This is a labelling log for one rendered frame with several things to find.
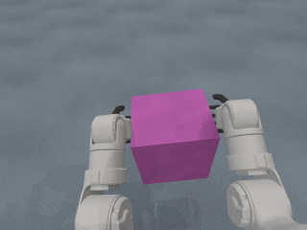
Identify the robot left hand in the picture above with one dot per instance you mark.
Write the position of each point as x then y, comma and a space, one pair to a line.
117, 110

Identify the left robot forearm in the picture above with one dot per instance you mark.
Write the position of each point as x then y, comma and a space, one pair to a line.
106, 168

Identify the right robot upper arm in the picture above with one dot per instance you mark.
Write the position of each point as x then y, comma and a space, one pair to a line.
260, 204

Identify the right robot forearm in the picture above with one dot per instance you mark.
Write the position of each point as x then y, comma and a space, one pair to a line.
245, 141

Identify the carton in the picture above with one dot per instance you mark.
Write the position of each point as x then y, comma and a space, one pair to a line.
174, 136

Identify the robot right hand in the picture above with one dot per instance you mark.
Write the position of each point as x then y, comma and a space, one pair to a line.
222, 99

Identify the left robot upper arm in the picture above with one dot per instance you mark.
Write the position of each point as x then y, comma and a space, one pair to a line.
104, 212

